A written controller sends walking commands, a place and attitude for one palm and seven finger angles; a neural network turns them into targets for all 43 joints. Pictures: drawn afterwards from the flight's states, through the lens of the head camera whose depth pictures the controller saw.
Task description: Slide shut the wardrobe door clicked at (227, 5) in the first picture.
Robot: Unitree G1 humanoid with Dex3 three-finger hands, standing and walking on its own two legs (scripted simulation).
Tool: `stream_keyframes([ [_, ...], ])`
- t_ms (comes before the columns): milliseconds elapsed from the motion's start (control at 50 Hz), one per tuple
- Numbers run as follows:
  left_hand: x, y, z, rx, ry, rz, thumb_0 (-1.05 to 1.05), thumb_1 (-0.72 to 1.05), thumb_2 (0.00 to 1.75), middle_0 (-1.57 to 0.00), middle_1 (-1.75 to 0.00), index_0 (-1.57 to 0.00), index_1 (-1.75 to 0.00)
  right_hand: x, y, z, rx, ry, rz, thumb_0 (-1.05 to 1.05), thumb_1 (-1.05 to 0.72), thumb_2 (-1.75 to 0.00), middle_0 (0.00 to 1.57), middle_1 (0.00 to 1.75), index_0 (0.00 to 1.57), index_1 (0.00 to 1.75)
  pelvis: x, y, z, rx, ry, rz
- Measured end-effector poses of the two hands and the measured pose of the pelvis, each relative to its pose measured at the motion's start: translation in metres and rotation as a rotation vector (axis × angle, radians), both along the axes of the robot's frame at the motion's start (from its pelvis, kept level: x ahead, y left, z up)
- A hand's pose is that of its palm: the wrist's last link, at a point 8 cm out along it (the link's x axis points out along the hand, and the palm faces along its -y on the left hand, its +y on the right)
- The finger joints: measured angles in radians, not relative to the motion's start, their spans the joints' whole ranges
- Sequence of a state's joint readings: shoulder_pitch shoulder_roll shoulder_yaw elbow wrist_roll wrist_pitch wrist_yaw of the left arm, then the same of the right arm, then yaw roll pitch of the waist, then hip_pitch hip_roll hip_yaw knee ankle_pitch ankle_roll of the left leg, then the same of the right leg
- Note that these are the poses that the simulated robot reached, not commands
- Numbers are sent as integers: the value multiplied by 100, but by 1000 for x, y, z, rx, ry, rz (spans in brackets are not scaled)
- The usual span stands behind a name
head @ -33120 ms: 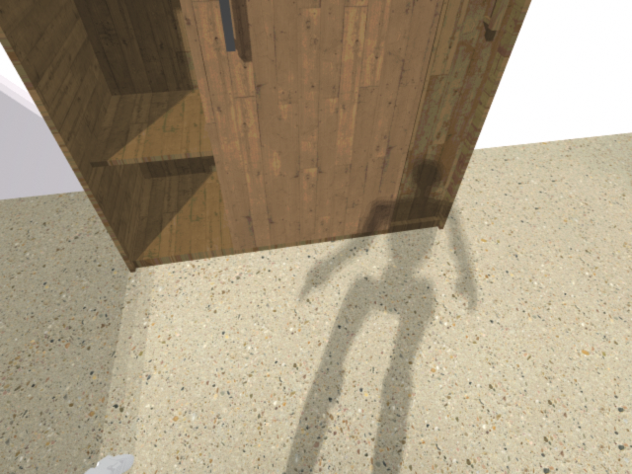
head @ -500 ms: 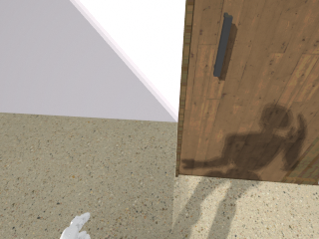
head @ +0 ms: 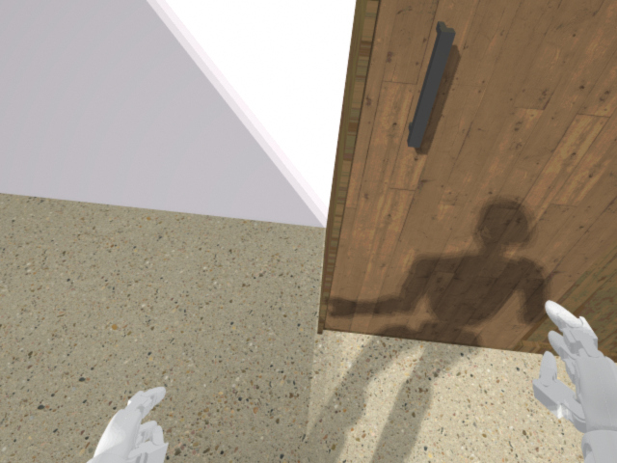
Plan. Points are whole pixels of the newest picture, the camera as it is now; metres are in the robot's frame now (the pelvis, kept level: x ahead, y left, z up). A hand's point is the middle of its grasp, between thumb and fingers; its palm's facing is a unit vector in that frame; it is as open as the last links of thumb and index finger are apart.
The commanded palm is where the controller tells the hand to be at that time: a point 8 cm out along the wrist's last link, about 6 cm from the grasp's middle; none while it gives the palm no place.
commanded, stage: let the arm hang, fingers relaxed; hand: right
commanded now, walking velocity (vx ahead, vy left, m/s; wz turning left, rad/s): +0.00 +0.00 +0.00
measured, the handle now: (426, 87) +0.68 -0.17 +0.20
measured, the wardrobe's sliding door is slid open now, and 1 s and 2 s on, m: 0.00 0.00 0.00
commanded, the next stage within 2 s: look to check the result in 1.00 s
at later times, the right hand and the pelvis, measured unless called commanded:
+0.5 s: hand out of the picture -0.03 -0.22 -0.16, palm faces -0.01 +0.96 -0.26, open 7.4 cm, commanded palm none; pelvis -0.01 +0.00 +0.01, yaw +0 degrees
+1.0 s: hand out of the picture +0.11 -0.24 -0.13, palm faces -0.04 +0.94 -0.33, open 7.4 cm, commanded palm none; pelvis +0.01 +0.00 +0.02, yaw +0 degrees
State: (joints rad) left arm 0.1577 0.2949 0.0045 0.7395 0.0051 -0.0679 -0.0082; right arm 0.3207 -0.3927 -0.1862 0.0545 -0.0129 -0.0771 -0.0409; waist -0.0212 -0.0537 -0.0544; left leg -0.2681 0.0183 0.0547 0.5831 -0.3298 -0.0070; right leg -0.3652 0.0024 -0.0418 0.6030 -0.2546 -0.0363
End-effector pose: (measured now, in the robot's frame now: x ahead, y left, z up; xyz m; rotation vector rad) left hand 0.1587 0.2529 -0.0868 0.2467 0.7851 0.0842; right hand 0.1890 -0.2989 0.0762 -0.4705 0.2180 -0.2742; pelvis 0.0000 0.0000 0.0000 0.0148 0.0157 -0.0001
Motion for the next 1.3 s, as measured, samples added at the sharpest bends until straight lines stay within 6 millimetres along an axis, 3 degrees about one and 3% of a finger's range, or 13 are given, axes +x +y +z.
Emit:
stream_keyframes([
  [40, -9, 8, -10, 9, 52, 13, 1, 90, 90, -21, -30, -20, -30, -11, 5, -61, 75, 258, -24, 0, -90, -90, 20, 30, 20, 30, -4, -1, -2, -5, -6, -4],
  [100, -33, 19, -16, 30, 134, 45, 1, 90, 90, -21, -30, -20, -30, -50, 26, -135, 177, 583, -37, 1, -91, -90, 20, 30, 20, 30, -9, 1, -2, -12, -17, -5],
  [180, -78, 31, -18, 72, 290, 90, 1, 90, 90, -20, -30, -20, -30, -116, 60, -196, 310, 889, -50, 1, -91, -90, 20, 30, 20, 30, -13, 4, 2, -10, -31, -6],
  [240, -114, 35, -17, 98, 419, 125, 1, 90, 90, -20, -30, -20, -30, -162, 78, -217, 386, 1043, -77, 1, -91, -90, 20, 30, 20, 30, -14, 5, 5, -2, -32, -7],
  [300, -145, 36, -17, 112, 530, 151, 1, 91, 90, -20, -30, -20, -30, -197, 80, -222, 421, 1142, -132, 1, -92, -90, 20, 30, 20, 30, -14, 6, 9, 5, -28, -9],
  [360, -166, 33, -18, 112, 603, 170, 1, 91, 90, -20, -30, -20, -30, -220, 70, -220, 421, 1196, -189, 1, -92, -90, 20, 30, 20, 30, -14, 5, 11, 9, -28, -11],
  [420, -175, 28, -21, 98, 635, 180, 1, 90, 90, -20, -30, -20, -30, -229, 53, -214, 391, 1217, -239, 1, -92, -90, 20, 30, 20, 30, -13, 3, 12, 10, -30, -11],
  [520, -166, 19, -29, 62, 615, 176, 1, 90, 90, -20, -30, -20, -30, -218, 22, -201, 313, 1181, -284, 1, -91, -90, 20, 30, 20, 30, -12, 1, 14, 6, -34, -8],
  [660, -127, 13, -34, 26, 515, 145, 1, 90, 90, -20, -30, -20, -30, -168, -5, -181, 229, 1046, -272, 1, -91, -90, 20, 30, 20, 30, -8, -2, 16, -2, -37, -4],
  [800, -88, 22, -26, 36, 423, 126, 1, 90, 90, -21, -30, -20, -30, -115, -5, -170, 206, 932, -211, 0, -91, -90, 20, 30, 20, 30, -2, -2, 17, -9, -36, -1],
  [900, -71, 33, -18, 62, 394, 126, 1, 90, 90, -20, -30, -20, -30, -92, 5, -170, 217, 901, -171, 0, -91, -90, 20, 30, 20, 30, 4, 0, 18, -12, -33, 1],
  [1040, -63, 47, -11, 96, 404, 139, 1, 90, 90, -20, -30, -20, -30, -84, 19, -177, 241, 927, -148, 0, -91, -90, 20, 30, 20, 30, 14, 3, 20, -14, -27, 5],
  [1300, -64, 52, -17, 91, 468, 144, 1, 90, 90, -20, -30, -20, -30, -94, 24, -182, 242, 1009, -190, 0, -91, -90, 20, 30, 20, 30, 31, 12, 20, -18, -21, 8],
])
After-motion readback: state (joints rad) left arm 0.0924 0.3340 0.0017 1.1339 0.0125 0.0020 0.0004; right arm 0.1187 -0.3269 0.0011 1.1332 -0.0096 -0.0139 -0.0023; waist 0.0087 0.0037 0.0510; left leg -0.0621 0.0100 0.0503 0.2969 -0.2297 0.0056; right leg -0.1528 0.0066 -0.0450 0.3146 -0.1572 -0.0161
